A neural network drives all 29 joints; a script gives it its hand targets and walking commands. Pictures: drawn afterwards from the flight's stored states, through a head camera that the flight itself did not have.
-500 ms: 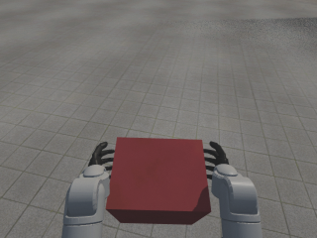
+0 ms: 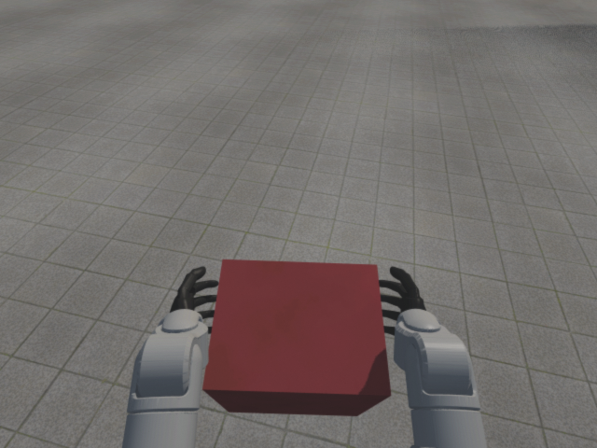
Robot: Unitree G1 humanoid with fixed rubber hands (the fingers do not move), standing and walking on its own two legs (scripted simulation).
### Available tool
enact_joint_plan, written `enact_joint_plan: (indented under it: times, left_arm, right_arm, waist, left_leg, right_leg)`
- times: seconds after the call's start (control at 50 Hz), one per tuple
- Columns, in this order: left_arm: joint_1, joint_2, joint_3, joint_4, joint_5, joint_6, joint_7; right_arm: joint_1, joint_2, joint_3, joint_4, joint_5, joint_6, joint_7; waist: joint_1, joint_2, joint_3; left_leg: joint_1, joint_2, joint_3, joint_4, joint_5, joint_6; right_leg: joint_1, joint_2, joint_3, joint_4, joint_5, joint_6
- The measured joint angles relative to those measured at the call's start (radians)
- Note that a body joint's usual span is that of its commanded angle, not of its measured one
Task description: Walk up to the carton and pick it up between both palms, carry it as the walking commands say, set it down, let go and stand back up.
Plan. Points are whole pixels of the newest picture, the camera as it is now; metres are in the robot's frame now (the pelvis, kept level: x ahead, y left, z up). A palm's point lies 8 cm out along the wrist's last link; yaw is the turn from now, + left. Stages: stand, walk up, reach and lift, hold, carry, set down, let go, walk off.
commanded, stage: carry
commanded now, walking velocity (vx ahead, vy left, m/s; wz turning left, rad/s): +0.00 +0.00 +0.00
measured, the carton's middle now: (296, 345) +0.30 +0.00 -0.03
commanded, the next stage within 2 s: hold in 0.22 s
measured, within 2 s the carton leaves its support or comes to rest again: neither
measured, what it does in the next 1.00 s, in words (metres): stands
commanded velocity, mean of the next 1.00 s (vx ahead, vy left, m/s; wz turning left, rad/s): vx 0.00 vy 0.00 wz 0.00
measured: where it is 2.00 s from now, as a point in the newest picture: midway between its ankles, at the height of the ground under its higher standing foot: outside the picture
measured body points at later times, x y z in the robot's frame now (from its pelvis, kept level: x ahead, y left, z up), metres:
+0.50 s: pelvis -0.01 +0.00 +0.01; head -0.04 +0.00 +0.46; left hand +0.26 +0.15 +0.03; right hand +0.27 -0.15 +0.03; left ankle +0.03 +0.12 -0.73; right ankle -0.02 -0.12 -0.73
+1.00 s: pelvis -0.04 -0.01 -0.01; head -0.03 +0.00 +0.44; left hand +0.29 +0.14 -0.02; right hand +0.29 -0.16 -0.01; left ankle +0.03 +0.11 -0.73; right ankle -0.02 -0.12 -0.73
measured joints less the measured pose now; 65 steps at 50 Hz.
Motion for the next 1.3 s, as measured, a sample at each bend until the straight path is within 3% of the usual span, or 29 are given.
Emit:
enact_joint_plan:
  times: [0.22, 0.26, 0.3, 0.36, 0.48, 0.7, 0.84, 1.02, 1.3]
  left_arm:
    - [-0.004, -0.001, 0.008, 0.03, 0.013, -0.038, -0.018]
    - [-0.026, -0.004, 0.04, 0.124, 0.046, -0.113, -0.056]
    - [-0.002, 0.0, 0.036, 0.182, 0.055, -0.189, -0.063]
    - [0.08, 0.011, 0.006, 0.169, 0.032, -0.242, -0.057]
    - [0.123, 0.013, 0.014, 0.135, 0.009, -0.261, -0.065]
    - [-0.157, -0.038, 0.249, 0.497, 0.154, -0.323, -0.114]
    - [-0.234, -0.05, 0.342, 0.61, 0.22, -0.405, -0.122]
    - [-0.242, -0.05, 0.363, 0.618, 0.218, -0.529, -0.119]
    - [-0.215, -0.06, 0.332, 0.572, 0.149, -0.719, -0.089]
  right_arm:
    - [-0.002, 0.0, -0.009, 0.034, -0.012, -0.044, 0.015]
    - [-0.029, 0.005, -0.036, 0.135, -0.055, -0.122, 0.055]
    - [-0.02, 0.003, -0.037, 0.209, -0.075, -0.2, 0.062]
    - [0.044, -0.008, -0.014, 0.209, -0.051, -0.256, 0.069]
    - [0.068, -0.01, -0.004, 0.208, -0.044, -0.295, 0.089]
    - [-0.184, 0.047, -0.253, 0.539, -0.18, -0.357, 0.142]
    - [-0.258, 0.058, -0.346, 0.659, -0.242, -0.448, 0.144]
    - [-0.271, 0.071, -0.359, 0.67, -0.246, -0.569, 0.13]
    - [-0.247, 0.06, -0.319, 0.625, -0.166, -0.745, 0.109]
  waist:
    - [0.001, -0.003, 0.008]
    - [0.004, -0.002, 0.068]
    - [0.0, 0.003, 0.112]
    - [0.01, 0.004, 0.121]
    - [0.02, 0.014, 0.113]
    - [0.02, -0.008, 0.121]
    - [0.031, -0.017, 0.116]
    - [0.031, -0.01, 0.129]
    - [0.035, -0.014, 0.071]
  left_leg:
    - [0.005, 0.001, -0.002, -0.004, 0.005, 0.001]
    - [0.07, -0.017, -0.032, -0.034, 0.027, 0.0]
    - [0.119, -0.026, -0.054, -0.063, 0.029, -0.001]
    - [0.145, -0.053, -0.125, -0.092, 0.058, -0.012]
    - [0.176, -0.065, -0.182, -0.111, 0.052, -0.019]
    - [0.192, -0.085, -0.223, -0.028, 0.028, -0.026]
    - [0.107, -0.088, -0.23, 0.022, 0.017, -0.03]
    - [-0.056, -0.089, -0.239, 0.065, 0.02, -0.033]
    - [-0.41, -0.091, -0.247, 0.192, -0.003, -0.036]
  right_leg:
    - [0.008, 0.002, -0.001, -0.01, 0.008, 0.0]
    - [0.071, 0.018, 0.033, -0.04, 0.035, -0.002]
    - [0.12, 0.032, 0.069, -0.071, 0.037, -0.002]
    - [0.14, 0.056, 0.148, -0.099, 0.068, 0.006]
    - [0.168, 0.069, 0.172, -0.119, 0.068, 0.001]
    - [0.169, 0.086, 0.197, -0.01, 0.032, -0.011]
    - [0.073, 0.096, 0.211, 0.05, 0.022, -0.013]
    - [-0.088, 0.104, 0.212, 0.09, 0.028, -0.01]
    - [-0.439, 0.118, 0.218, 0.206, 0.011, -0.005]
